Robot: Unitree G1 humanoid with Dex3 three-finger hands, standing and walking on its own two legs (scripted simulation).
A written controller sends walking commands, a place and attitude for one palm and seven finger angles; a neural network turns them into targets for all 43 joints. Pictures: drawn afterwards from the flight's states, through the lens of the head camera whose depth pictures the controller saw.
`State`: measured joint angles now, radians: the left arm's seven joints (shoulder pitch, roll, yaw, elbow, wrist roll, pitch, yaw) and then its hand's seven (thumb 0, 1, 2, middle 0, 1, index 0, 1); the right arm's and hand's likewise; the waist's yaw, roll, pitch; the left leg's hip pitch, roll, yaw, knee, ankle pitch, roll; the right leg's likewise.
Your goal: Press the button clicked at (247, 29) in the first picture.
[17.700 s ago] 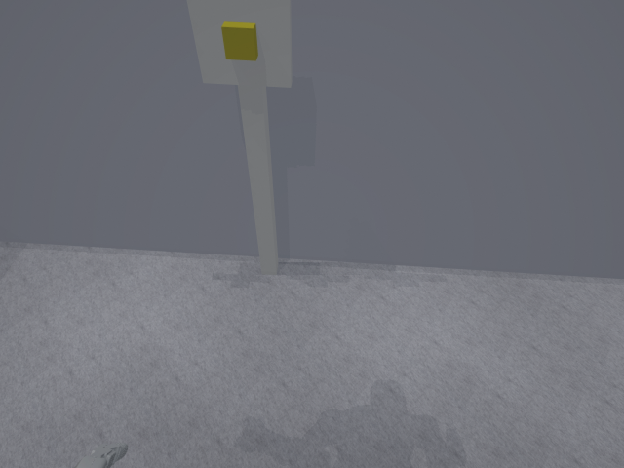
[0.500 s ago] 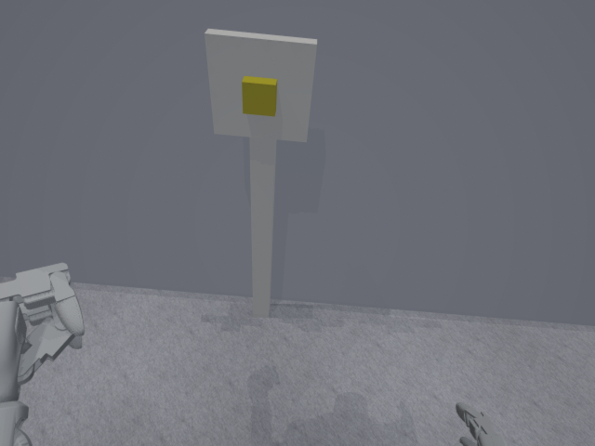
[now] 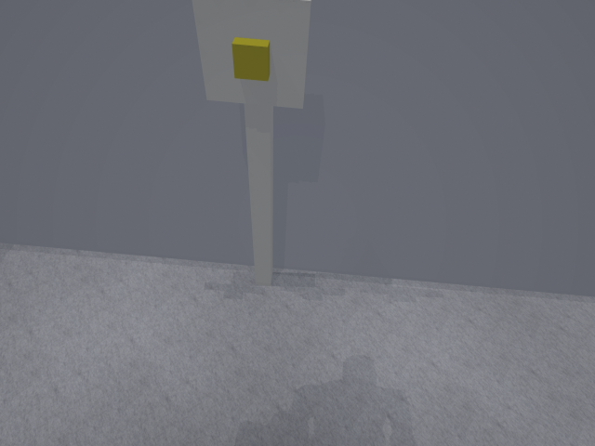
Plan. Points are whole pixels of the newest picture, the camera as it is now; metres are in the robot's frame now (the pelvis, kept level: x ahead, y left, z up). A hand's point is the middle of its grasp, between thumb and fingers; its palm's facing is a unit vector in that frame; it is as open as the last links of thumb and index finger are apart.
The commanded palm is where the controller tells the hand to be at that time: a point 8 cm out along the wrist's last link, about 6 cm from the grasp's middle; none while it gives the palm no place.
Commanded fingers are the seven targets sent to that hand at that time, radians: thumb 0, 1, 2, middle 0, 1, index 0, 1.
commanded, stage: let the arm hang, fingers relaxed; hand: left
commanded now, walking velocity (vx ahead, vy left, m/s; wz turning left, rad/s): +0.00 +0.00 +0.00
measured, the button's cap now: (252, 58) +0.75 +0.13 +0.15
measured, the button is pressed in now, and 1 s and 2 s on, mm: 0 0 0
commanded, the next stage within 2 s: stand and wait in 0.74 s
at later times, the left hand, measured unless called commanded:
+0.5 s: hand out of the picture +0.00 +0.18 -0.17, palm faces +0.03 -0.98 -0.19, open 7.2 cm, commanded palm none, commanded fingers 0.00 0.90 0.90 -0.20 -0.30 -0.20 -0.30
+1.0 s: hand out of the picture +0.01 +0.18 -0.16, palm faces +0.02 -0.98 -0.20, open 7.4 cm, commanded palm none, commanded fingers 0.00 0.90 0.90 -0.20 -0.30 -0.20 -0.30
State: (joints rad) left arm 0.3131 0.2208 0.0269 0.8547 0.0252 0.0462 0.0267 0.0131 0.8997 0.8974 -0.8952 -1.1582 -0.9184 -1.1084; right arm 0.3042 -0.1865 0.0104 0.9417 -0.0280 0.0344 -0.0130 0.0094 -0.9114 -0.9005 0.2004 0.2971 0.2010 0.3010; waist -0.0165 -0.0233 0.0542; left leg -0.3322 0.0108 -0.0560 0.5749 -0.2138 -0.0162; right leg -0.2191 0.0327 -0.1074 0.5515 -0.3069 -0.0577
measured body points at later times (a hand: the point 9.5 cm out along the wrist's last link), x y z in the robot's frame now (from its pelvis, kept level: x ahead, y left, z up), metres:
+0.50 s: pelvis +0.00 +0.01 +0.01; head +0.01 +0.01 +0.46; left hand +0.00 +0.23 -0.15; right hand -0.02 -0.19 -0.16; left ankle +0.06 +0.13 -0.73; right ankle +0.00 -0.08 -0.73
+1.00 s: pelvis +0.02 +0.01 +0.01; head +0.04 +0.00 +0.46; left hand +0.01 +0.23 -0.15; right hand +0.01 -0.21 -0.15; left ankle +0.06 +0.13 -0.73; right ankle +0.00 -0.08 -0.73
